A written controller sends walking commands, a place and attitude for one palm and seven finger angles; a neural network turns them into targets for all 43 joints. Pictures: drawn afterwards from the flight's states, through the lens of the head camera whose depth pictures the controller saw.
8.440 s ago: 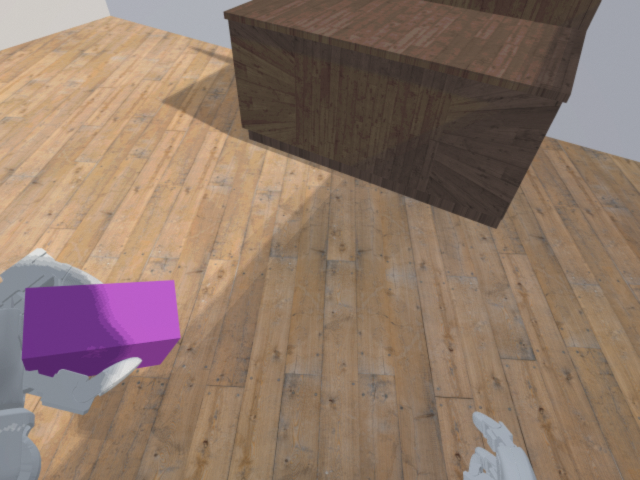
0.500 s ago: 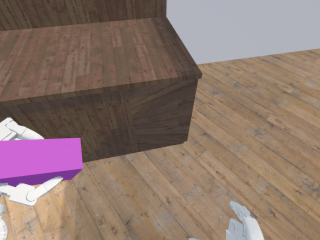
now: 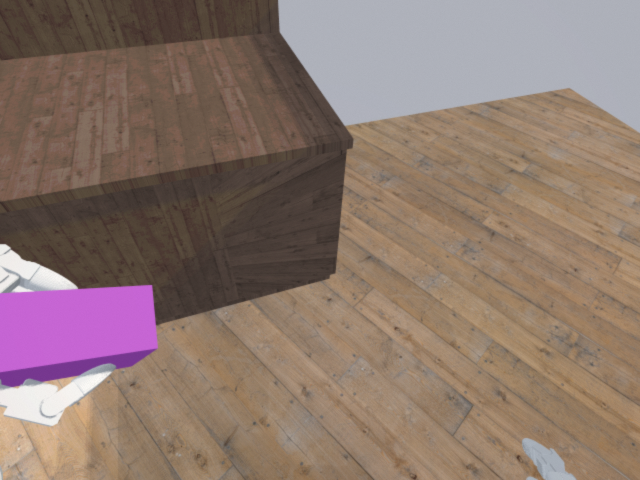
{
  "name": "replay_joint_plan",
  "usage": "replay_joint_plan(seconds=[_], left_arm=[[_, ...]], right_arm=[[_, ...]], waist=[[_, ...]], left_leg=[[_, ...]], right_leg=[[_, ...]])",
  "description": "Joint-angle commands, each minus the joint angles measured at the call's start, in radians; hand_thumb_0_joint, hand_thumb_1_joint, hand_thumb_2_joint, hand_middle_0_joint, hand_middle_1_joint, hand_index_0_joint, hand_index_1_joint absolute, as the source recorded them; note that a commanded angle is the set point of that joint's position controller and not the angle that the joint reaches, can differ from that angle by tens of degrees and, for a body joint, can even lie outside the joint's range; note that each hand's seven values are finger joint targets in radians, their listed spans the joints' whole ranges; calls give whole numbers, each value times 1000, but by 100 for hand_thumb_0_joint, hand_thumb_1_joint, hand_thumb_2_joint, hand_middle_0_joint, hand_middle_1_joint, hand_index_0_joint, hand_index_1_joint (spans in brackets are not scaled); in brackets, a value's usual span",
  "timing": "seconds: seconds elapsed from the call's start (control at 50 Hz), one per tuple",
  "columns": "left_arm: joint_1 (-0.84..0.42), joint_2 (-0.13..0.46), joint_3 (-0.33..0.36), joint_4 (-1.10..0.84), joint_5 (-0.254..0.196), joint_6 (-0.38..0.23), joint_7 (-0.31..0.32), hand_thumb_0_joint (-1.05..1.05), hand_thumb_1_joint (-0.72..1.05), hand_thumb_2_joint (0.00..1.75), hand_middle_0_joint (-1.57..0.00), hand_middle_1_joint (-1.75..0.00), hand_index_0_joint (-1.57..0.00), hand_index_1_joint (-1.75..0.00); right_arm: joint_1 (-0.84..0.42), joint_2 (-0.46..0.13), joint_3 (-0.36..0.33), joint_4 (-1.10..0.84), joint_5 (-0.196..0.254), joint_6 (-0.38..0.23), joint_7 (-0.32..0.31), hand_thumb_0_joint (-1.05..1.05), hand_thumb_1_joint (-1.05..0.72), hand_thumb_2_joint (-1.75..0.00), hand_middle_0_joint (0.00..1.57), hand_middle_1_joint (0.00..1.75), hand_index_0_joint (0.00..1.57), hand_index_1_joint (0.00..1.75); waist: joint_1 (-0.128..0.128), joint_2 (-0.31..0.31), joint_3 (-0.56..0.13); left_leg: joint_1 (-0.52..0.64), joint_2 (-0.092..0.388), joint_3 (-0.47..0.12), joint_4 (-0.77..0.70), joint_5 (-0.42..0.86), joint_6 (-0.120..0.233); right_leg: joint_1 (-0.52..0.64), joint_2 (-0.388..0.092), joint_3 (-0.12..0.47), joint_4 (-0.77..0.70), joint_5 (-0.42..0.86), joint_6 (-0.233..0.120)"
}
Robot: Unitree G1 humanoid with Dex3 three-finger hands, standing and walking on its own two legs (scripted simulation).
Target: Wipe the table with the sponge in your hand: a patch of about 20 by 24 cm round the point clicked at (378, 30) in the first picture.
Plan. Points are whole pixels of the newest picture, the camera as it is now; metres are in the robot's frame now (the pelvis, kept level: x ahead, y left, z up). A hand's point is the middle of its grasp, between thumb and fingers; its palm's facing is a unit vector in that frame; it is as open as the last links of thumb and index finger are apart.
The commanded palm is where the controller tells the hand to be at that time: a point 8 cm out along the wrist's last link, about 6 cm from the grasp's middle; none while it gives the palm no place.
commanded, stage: take the last steps up to it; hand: left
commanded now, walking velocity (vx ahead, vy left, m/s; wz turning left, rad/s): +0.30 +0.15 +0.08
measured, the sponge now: (95, 334) +0.22 +0.22 +0.15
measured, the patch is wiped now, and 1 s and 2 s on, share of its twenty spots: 0.00 0.00 0.00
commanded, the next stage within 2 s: none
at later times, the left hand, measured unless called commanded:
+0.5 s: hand (75, 293) +0.26 +0.25 +0.16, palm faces +0.36 -0.77 -0.52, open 10.0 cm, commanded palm +0.20 +0.29 +0.18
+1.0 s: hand (53, 195) +0.37 +0.32 +0.18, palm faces +0.39 -0.75 -0.53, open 10.0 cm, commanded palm +0.31 +0.36 +0.18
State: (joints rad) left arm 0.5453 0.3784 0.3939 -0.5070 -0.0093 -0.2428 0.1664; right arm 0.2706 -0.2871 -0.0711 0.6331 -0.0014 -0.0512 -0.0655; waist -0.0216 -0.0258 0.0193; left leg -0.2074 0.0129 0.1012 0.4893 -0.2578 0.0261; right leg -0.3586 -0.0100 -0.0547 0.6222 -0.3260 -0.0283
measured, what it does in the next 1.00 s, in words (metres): walks ahead: right foot, then left foot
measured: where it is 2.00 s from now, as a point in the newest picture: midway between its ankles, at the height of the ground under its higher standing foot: (242, 462)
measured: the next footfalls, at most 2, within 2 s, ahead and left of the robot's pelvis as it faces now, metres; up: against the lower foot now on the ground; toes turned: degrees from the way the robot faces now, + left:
right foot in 0.20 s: +0.08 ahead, -0.10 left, +0.00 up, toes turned -7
left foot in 0.64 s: +0.16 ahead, +0.18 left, +0.00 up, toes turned +11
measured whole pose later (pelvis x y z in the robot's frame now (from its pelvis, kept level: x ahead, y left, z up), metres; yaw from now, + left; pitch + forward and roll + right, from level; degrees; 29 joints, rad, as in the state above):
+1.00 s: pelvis +0.16 +0.07 +0.00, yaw +1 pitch +1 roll +1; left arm 0.52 0.42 0.39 -0.53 -0.02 -0.24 0.14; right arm 0.22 -0.13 0.02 0.64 0.00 -0.10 -0.04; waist 0.01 0.04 0.04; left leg -0.21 0.03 0.17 0.55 -0.36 0.03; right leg -0.34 -0.05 -0.20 0.60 -0.31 0.02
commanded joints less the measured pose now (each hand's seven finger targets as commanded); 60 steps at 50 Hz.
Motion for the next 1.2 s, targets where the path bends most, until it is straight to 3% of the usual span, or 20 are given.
replay_joint_plan(seconds=[0.0, 0.04, 0.16, 0.18, 0.2, 0.22, 0.26, 0.34, 0.56, 0.58, 0.62, 0.68, 0.74, 0.94, 0.96, 0.98, 1.0, 1.02, 1.1, 1.18], left_arm=[[-164, 157, 58, -134, 18, -71, 1, 0, 10, 130, -120, -160, -120, -160], [-244, 154, 34, -182, 20, -67, -3, 0, 10, 130, -120, -160, -120, -160], [-238, 146, 29, -115, 10, -57, 0, 0, 10, 130, -120, -160, -120, -160], [-221, 169, 50, -74, 16, -52, 1, 0, 10, 130, -120, -160, -120, -160], [-224, 200, 77, -61, 7, -49, -2, 0, 10, 130, -120, -160, -120, -160], [-254, 220, 107, -67, -12, -57, -3, 0, 10, 130, -120, -160, -120, -160], [-183, 191, 111, -2, -19, -58, -23, 0, 10, 130, -120, -160, -120, -160], [-122, 174, 103, -117, -17, -99, -29, 0, 10, 130, -120, -160, -120, -160], [-94, 172, 116, -255, -11, -61, 28, 0, 10, 130, -120, -160, -120, -160], [-100, 170, 118, -252, -11, -65, 28, 0, 10, 130, -120, -160, -120, -160], [-114, 152, 99, -291, -11, -83, 27, 0, 10, 130, -120, -160, -120, -160], [-124, 206, 130, -239, -7, -81, 18, 0, 10, 130, -120, -160, -120, -160], [-105, 170, 97, -317, -11, -82, 1, 0, 10, 130, -120, -160, -120, -160], [-90, 155, 104, -133, -26, -27, -8, 0, 10, 130, -120, -160, -120, -160], [-115, 162, 103, -122, -22, -28, -9, 0, 10, 130, -120, -160, -120, -160], [-124, 186, 110, -90, -11, -27, -10, 0, 10, 130, -120, -160, -120, -160], [-148, 195, 119, -79, -14, -30, -13, 0, 10, 130, -120, -160, -120, -160], [-175, 213, 143, -83, -26, -38, -9, 0, 10, 130, -120, -160, -120, -160], [-149, 174, 90, -150, -11, -74, -22, 0, 10, 130, -120, -160, -120, -160], [-144, 207, 104, -287, -4, -97, -3, 0, 10, 130, -120, -160, -120, -160]], right_arm=[[-128, -53, 1, -131, 7, -99, 8, 0, -90, -90, 20, 30, 20, 30], [-126, -52, -1, -124, 10, -110, 12, 0, -90, -90, 20, 30, 20, 30], [-138, -37, 18, -109, 3, -111, 4, 0, -90, -90, 20, 30, 20, 30], [-128, -24, 15, -105, 1, -101, 6, 0, -90, -90, 20, 30, 20, 30], [-149, -6, 13, -126, 6, -92, 14, 0, -90, -90, 20, 30, 20, 30], [-170, -25, 15, -124, -3, -85, 17, 0, -90, -90, 20, 30, 20, 30], [-165, -18, 8, -113, 5, -66, 26, 0, -90, -90, 20, 30, 20, 30], [-189, -2, 27, -117, 7, -36, 36, 0, -90, -90, 20, 30, 20, 30], [-132, -6, -6, -176, 1, -70, 11, 0, -90, -90, 20, 30, 20, 30], [-116, -22, -16, -175, 4, -69, 4, 0, -90, -90, 20, 30, 20, 30], [-115, -52, -30, -188, 12, -67, 7, 0, -90, -90, 20, 30, 20, 30], [-133, -34, -12, -151, 7, -84, 12, 0, -90, -90, 20, 30, 20, 30], [-132, -21, -7, -142, 26, -106, 25, 0, -90, -90, 20, 30, 20, 30], [-138, -20, 21, -130, 8, -94, 2, 0, -90, -90, 20, 30, 20, 30], [-142, -19, 19, -125, 12, -87, 2, 0, -90, -90, 20, 30, 20, 30], [-130, -7, 19, -121, 11, -77, 4, 0, -90, -90, 20, 30, 20, 30], [-165, -1, 21, -149, 7, -75, 13, 0, -90, -90, 20, 30, 20, 30], [-173, -11, 24, -140, 1, -76, 18, 0, -90, -90, 20, 30, 20, 30], [-178, -7, 30, -109, 4, -51, 37, 0, -90, -90, 20, 30, 20, 30], [-169, -5, 22, -137, -2, -53, 34, 0, -90, -90, 20, 30, 20, 30]], waist=[[8, 233, 48], [18, 237, 53], [32, 158, -10], [34, -31, -33], [33, -299, -40], [33, -257, -19], [23, -149, 12], [17, -46, -52], [30, -110, -164], [13, -7, -173], [7, 361, -197], [4, 256, -118], [24, 249, -93], [30, 126, -124], [36, 71, -137], [32, -127, -169], [37, -309, -142], [39, -244, -102], [24, -36, -57], [21, -58, -82]], left_leg=[[-83, 308, -385, -317, -342, 201], [-90, 237, -243, -275, -280, 173], [-179, 167, -149, -16, -120, 94], [-294, 96, -79, 206, -149, 59], [-476, -14, -9, 506, -253, 4], [-517, 3, -113, 690, -229, -23], [-493, 53, -163, 766, -98, -38], [-468, 83, -96, 645, -14, -54], [5, 4, 98, -41, 58, -19], [117, 28, 65, -85, 78, -1], [343, 347, -366, -130, 378, 162], [215, 361, -369, -158, 329, 226], [146, 263, -175, -172, 261, 179], [13, 227, -65, -22, 252, 89], [-54, 205, -53, 109, 219, 73], [-210, 119, 13, 343, 83, 42], [-465, -6, 19, 612, -266, -10], [-518, 26, -114, 770, -268, -32], [-518, 87, -122, 815, -74, -56], [-346, 106, -46, 463, -25, -46]], right_leg=[[-184, -41, 20, 423, -139, 35], [-125, -49, -38, 328, -105, 48], [243, -47, -70, -178, -20, 32], [342, -166, 130, -266, -66, -28], [409, -398, 542, -379, -64, -131], [356, -476, 596, -433, -56, -159], [238, -416, 513, -429, -145, -140], [286, -332, 157, -352, 322, -108], [276, -244, 49, -144, 309, -53], [198, -206, 24, -13, 307, -25], [-174, -46, -69, 413, -278, 49], [-297, -100, 11, 609, -250, 43], [-272, -106, -40, 489, -108, 57], [147, -27, -149, -93, 33, 45], [253, -66, -95, -179, 101, 24], [384, -225, 144, -238, 148, -45], [476, -454, 546, -313, 281, -161], [425, -529, 597, -351, 274, -192], [303, -384, 196, -308, 405, -117], [235, -335, 19, -286, 508, -96]])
